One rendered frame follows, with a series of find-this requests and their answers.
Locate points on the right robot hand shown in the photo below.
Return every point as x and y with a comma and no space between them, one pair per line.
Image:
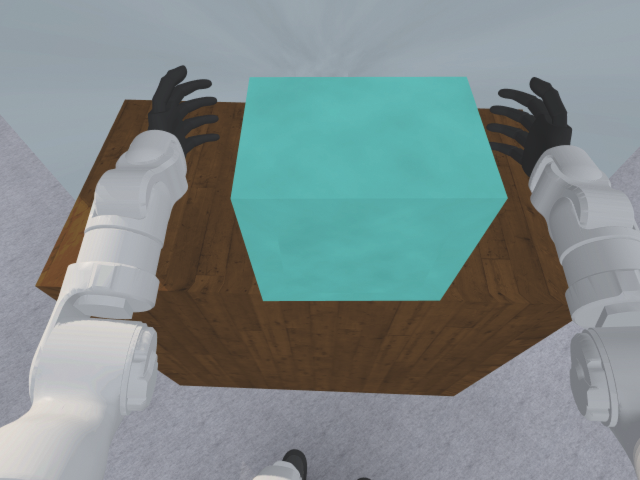
547,128

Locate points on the carton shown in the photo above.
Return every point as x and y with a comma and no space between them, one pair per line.
362,188

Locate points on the robot left forearm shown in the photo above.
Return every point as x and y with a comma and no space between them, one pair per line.
115,272

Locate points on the left robot hand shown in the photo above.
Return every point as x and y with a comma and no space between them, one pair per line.
167,113

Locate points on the robot left shin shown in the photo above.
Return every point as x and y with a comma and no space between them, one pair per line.
286,464

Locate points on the robot right forearm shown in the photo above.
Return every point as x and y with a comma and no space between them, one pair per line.
595,234

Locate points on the left robot upper arm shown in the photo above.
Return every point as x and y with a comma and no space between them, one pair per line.
92,372

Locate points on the right robot upper arm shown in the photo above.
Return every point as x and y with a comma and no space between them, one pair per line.
605,382

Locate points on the left robot foot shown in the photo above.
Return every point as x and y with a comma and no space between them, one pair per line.
298,459

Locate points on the pedestal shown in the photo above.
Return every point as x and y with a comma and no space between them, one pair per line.
214,329

